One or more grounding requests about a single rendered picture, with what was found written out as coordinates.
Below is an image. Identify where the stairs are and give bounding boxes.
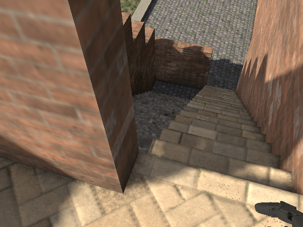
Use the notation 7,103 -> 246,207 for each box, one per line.
148,85 -> 292,192

